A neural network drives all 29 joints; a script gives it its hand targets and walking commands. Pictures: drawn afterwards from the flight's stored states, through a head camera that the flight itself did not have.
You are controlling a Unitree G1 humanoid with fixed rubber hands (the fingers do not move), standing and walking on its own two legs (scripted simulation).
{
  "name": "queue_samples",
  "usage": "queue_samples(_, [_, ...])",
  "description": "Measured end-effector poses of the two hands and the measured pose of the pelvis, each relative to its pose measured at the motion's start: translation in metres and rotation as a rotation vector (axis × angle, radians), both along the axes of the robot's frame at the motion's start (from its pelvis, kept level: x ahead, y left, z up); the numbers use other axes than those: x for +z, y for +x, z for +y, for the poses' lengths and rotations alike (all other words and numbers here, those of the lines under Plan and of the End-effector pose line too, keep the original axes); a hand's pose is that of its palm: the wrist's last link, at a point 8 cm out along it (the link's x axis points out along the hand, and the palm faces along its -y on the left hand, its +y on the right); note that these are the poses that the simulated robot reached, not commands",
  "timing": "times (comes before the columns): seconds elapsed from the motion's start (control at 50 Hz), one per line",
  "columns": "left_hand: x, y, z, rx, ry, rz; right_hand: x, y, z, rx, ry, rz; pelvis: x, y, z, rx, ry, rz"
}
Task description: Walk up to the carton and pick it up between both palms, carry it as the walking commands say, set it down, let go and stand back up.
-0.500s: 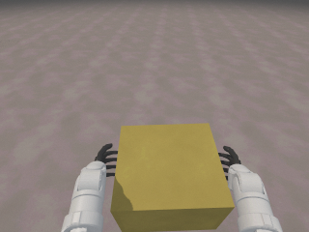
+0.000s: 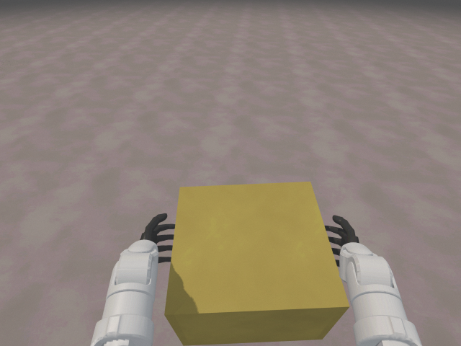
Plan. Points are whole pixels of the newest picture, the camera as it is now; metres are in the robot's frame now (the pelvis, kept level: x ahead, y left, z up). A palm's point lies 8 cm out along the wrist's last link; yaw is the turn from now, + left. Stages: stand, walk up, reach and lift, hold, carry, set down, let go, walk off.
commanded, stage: hold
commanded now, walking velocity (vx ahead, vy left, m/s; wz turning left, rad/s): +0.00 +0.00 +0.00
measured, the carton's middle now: (248, 261) +0.32 -0.02 -0.04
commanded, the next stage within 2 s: carry in 0.36 s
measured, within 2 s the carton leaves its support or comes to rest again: neither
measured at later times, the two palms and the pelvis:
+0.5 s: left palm (139, 254) +0.28 +0.19 +0.04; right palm (338, 252) +0.29 -0.17 +0.04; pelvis -0.01 +0.01 -0.01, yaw +4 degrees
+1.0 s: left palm (55, 255) +0.23 +0.29 +0.11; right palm (278, 222) +0.31 -0.06 +0.10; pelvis -0.06 +0.04 -0.02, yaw +13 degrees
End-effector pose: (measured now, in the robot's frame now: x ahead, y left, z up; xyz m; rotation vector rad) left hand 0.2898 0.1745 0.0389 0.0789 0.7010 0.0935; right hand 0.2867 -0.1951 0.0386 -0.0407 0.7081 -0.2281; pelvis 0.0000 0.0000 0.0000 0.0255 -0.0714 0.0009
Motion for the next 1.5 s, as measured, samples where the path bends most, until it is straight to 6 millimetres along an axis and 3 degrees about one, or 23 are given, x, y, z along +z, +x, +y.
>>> queue_samples(0.36, [0.0,-0.001,0.0,0.002,0.0,0.004,0.0,0.0,0.0,0.0,0.0,-0.001,0.0,0.0,0.0,0.002,-0.002,0.0])
queue_samples(0.46, [0.003,-0.006,0.006,0.046,0.047,-0.017,-0.001,-0.001,0.01,0.003,0.009,-0.027,-0.008,-0.005,0.007,0.042,-0.042,-0.01])
queue_samples(0.54, [0.007,-0.014,0.022,0.154,0.057,-0.03,0.01,0.003,0.033,0.025,-0.014,-0.048,-0.015,-0.008,0.02,0.077,-0.071,-0.005])
queue_samples(0.68, [0.024,-0.02,0.071,0.209,0.001,-0.052,0.04,0.015,0.082,0.058,-0.023,-0.07,-0.022,-0.019,0.047,0.088,-0.1,0.05])
queue_samples(0.88, [0.069,-0.037,0.111,0.349,-0.011,-0.064,0.077,0.024,0.127,0.136,-0.035,-0.078,-0.014,-0.044,0.048,0.159,-0.114,0.111])
queue_samples(1.02, [0.069,-0.064,0.117,0.439,-0.004,-0.032,0.057,0.016,0.137,0.166,0.019,-0.019,-0.02,-0.059,0.046,0.241,-0.081,0.122])
queue_samples(1.1, [0.067,-0.078,0.131,0.488,0.001,0.003,0.049,0.013,0.154,0.191,0.025,0.024,-0.017,-0.062,0.055,0.298,-0.066,0.13])
queue_samples(1.22, [0.062,-0.094,0.18,0.542,-0.006,-0.043,0.053,0.018,0.209,0.25,0.026,-0.019,-0.024,-0.068,0.085,0.381,-0.077,0.137])
queue_samples(1.32, [0.051,-0.124,0.221,0.608,-0.031,-0.019,0.049,0.013,0.259,0.327,0.007,0.008,-0.021,-0.076,0.1,0.406,-0.095,0.134])
queue_samples(1.42, [0.049,-0.154,0.243,0.687,-0.047,-0.006,0.051,0.008,0.292,0.405,-0.011,0.023,-0.014,-0.084,0.101,0.465,-0.117,0.139])
queue_samples(1.5, [0.054,-0.175,0.25,0.734,-0.029,-0.023,0.053,0.004,0.308,0.458,0.0,0.008,-0.013,-0.089,0.097,0.514,-0.112,0.137])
